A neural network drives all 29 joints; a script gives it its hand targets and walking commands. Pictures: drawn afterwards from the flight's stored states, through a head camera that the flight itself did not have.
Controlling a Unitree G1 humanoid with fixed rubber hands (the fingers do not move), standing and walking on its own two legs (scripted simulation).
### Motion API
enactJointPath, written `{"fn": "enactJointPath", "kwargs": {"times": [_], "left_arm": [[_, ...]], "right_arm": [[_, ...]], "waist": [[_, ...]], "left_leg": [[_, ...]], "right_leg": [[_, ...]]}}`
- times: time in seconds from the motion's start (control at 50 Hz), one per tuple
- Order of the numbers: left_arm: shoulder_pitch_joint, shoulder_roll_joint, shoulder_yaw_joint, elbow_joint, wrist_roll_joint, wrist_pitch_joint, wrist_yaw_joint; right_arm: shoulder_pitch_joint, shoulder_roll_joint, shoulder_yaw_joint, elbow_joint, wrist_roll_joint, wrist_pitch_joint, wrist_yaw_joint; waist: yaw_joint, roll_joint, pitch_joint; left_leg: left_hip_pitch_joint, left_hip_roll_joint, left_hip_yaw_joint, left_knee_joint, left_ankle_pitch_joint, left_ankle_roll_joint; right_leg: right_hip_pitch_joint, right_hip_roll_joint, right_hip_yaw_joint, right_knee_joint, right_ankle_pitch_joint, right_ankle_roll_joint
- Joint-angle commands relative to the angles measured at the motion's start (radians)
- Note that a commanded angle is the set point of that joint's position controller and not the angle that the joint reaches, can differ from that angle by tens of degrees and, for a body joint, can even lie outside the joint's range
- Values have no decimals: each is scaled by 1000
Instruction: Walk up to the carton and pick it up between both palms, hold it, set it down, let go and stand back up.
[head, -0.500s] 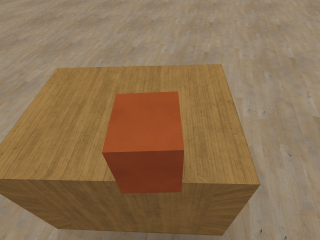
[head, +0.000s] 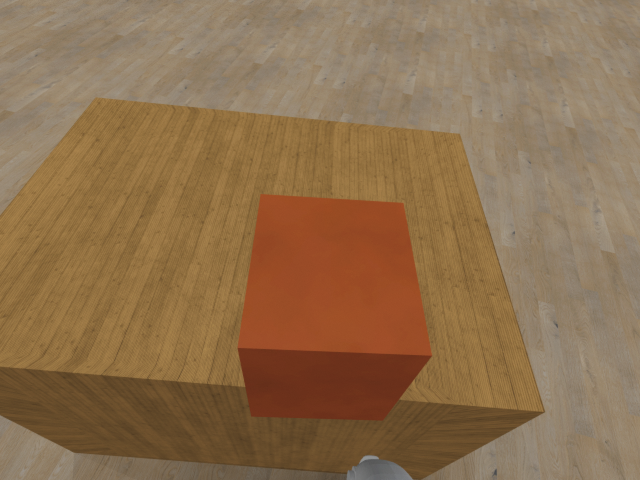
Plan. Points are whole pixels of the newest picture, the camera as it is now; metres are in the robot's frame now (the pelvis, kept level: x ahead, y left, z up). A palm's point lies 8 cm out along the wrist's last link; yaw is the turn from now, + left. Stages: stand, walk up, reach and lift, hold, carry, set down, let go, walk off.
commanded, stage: walk up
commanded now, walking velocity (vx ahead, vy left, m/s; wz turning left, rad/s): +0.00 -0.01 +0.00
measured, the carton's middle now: (324, 313) +0.33 -0.02 +0.00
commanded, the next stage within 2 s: none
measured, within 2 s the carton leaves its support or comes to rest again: neither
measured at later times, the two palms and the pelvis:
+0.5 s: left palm out of the picture +0.06 +0.27 -0.13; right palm out of the picture +0.10 -0.23 -0.14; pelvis +0.03 +0.01 +0.00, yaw +0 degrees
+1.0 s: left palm out of the picture -0.03 +0.29 -0.15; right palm out of the picture -0.04 -0.23 -0.10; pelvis -0.06 +0.03 +0.01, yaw -1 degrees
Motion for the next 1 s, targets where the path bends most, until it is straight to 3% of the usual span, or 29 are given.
{"fn": "enactJointPath", "kwargs": {"times": [0.0,0.06,0.08,0.1,0.12,0.14,0.16,0.2,0.22,0.24,0.26,0.3,0.34,0.38,0.44,0.46,0.52,0.54,0.56,0.58,0.6,0.62,0.64,0.66,0.68,0.8,0.88,0.92,0.98], "left_arm": [[53,4,-19,-36,-3,7,16],[58,30,-16,-22,0,-5,31],[178,51,-3,-4,-6,-13,33],[291,82,-6,20,4,-29,34],[350,116,0,42,17,-40,38],[328,136,-5,41,10,-32,43],[280,96,-6,26,-3,-31,47],[152,37,-36,9,4,-26,47],[69,37,-46,-8,7,-26,46],[46,32,-44,-18,18,-24,48],[37,114,-18,-50,8,-21,53],[122,125,-11,-20,-3,-25,54],[87,125,-5,-36,4,-10,53],[85,147,6,-59,13,1,53],[38,148,20,-78,12,19,56],[57,154,21,-82,16,26,55],[37,164,32,-71,18,39,50],[7,167,42,-83,19,44,52],[26,158,42,-81,8,52,50],[74,145,43,-87,12,65,47],[147,73,29,-98,0,76,44],[118,94,31,-114,10,99,56],[53,126,44,-113,17,113,43],[15,144,57,-111,16,115,20],[37,144,65,-114,7,106,6],[83,152,68,-109,27,95,-21],[88,113,51,-98,19,98,-7],[126,64,25,-69,1,86,0],[140,113,28,-42,-9,78,25]], "right_arm": [[-1,-154,-12,-31,-1,-11,-10],[64,-138,-6,-4,-3,-2,-10],[30,-140,-4,-6,5,5,-14],[46,-154,-6,-12,9,3,-13],[6,-117,-12,-35,22,8,-13],[66,-55,1,-23,50,29,-9],[23,-66,-9,-29,38,42,-9],[-41,-39,-12,-47,0,64,5],[-50,-39,-15,-49,-12,79,9],[-42,-43,-28,-48,-11,96,6],[-91,-118,-49,-80,-4,115,-14],[-107,-104,-52,-102,9,117,-12],[-149,-104,-62,-135,-1,123,-6],[-186,-163,-75,-152,-1,130,-6],[-254,-121,-68,-184,-11,140,-2],[-287,-134,-72,-201,-9,141,-4],[-250,-147,-85,-211,-1,126,0],[-183,-162,-89,-206,7,113,-3],[-183,-187,-90,-190,2,100,-3],[-165,-237,-102,-194,-6,87,0],[-200,-322,-112,-231,-19,82,-1],[-223,-405,-129,-237,-24,83,-2],[-241,-320,-112,-249,-22,88,0],[-280,-268,-87,-257,-22,93,-4],[-325,-294,-95,-281,-28,88,-13],[-220,-272,-103,-213,4,61,-12],[-200,-272,-98,-205,3,40,-3],[-255,-235,-79,-213,-6,38,11],[-212,-291,-88,-190,-15,54,17]], "waist": [[42,231,71],[32,165,-7],[100,127,-82],[124,59,-166],[134,-1,-215],[101,-31,-275],[100,-30,-230],[42,0,-39],[-4,-61,47],[-13,-63,45],[13,-92,93],[15,-160,-14],[10,-170,-57],[12,-79,-121],[31,-151,-70],[43,-113,-66],[24,-228,-106],[-17,-202,-121],[-8,-123,-101],[-7,5,-62],[32,357,-39],[-31,503,-9],[-28,343,30],[3,78,54],[58,13,27],[31,274,-51],[26,256,-31],[47,329,-60],[6,294,-31]], "left_leg": [[-125,151,-15,56,1237,7],[-111,174,-64,179,1259,5],[-110,180,-66,278,1161,2],[-209,145,-40,401,819,-19],[-408,44,-27,604,81,-49],[-443,-22,-51,739,-252,-60],[-424,-13,-113,802,-261,-49],[-321,51,-167,710,-218,-31],[-314,57,-169,611,-195,-30],[-291,34,-153,603,-153,-43],[-375,2,-109,693,-177,-80],[-373,-9,-116,783,-120,-88],[-382,-3,-102,789,-67,-100],[-410,2,-103,808,-80,-114],[-419,19,-83,670,-52,-118],[-416,24,-89,602,-59,-110],[-347,22,-51,393,15,-89],[-296,31,-58,231,110,-78],[-268,22,-30,129,218,-83],[-213,124,-163,8,231,-69],[-189,422,-475,-44,459,5],[-410,536,-564,-81,373,135],[-511,487,-543,-123,259,146],[-493,382,-404,-88,193,85],[-443,337,-321,-47,299,33],[-216,274,-293,-86,25,-28],[-197,245,-274,-80,99,-3],[-304,158,-196,-110,-22,10],[-258,205,-272,-118,-118,74]], "right_leg": [[129,83,-125,-137,63,-7],[312,83,-132,-299,145,-54],[425,31,-80,-406,307,-72],[623,-96,33,-393,709,-113],[816,-278,226,-350,1218,-199],[854,-398,314,-335,1396,-326],[732,-400,328,-407,1269,-352],[328,-316,197,-544,683,-268],[218,-252,161,-571,475,-220],[172,-243,138,-581,455,-204],[208,-293,163,-509,851,-224],[228,-267,75,-495,1039,-239],[211,-244,54,-504,817,-250],[253,-258,72,-493,703,-238],[187,-268,106,-510,483,-226],[223,-245,109,-488,504,-216],[262,-204,91,-434,414,-183],[295,-204,99,-378,404,-161],[255,-159,76,-362,362,-127],[143,-105,39,-243,123,-76],[-30,14,-30,-13,-302,-6],[0,48,53,159,-389,3],[34,43,163,309,-346,-11],[24,61,210,365,-215,-7],[-13,95,227,380,-153,-6],[-83,83,182,434,-6,70],[-12,56,162,247,-20,82],[182,46,119,-20,-97,61],[250,74,8,-258,-261,43]]}}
